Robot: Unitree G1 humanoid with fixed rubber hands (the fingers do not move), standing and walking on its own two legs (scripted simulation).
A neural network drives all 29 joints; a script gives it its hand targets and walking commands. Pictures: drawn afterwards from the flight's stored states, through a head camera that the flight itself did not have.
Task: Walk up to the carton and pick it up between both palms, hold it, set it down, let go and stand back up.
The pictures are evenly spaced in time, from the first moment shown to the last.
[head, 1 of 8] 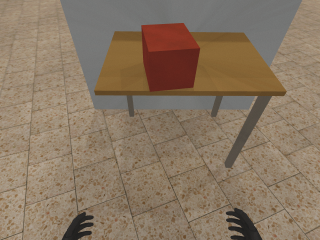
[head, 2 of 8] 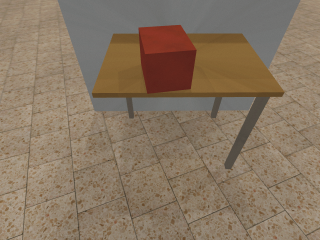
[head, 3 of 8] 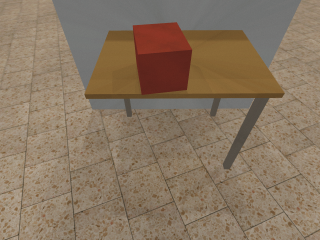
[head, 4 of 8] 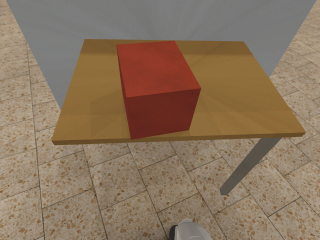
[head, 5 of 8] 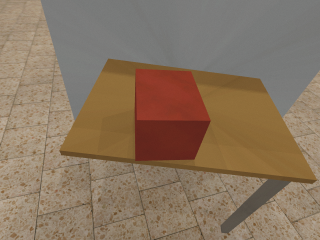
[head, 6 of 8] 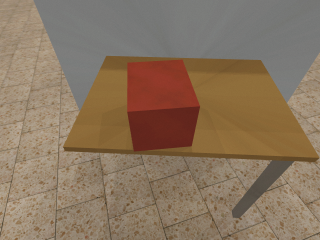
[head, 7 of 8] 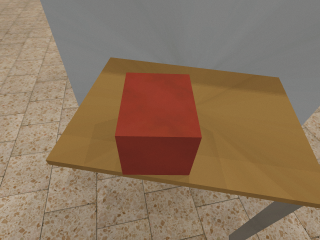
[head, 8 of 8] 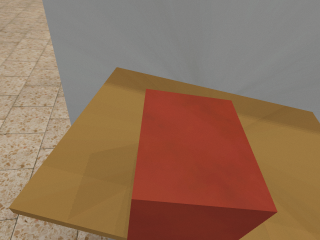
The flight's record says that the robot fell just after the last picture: yes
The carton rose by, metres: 0.00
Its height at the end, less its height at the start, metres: +0.00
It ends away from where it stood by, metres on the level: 0.00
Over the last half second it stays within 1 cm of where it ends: yes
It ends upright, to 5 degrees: yes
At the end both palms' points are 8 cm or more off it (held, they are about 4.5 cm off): yes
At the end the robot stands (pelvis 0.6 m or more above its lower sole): yes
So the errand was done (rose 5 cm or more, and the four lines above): no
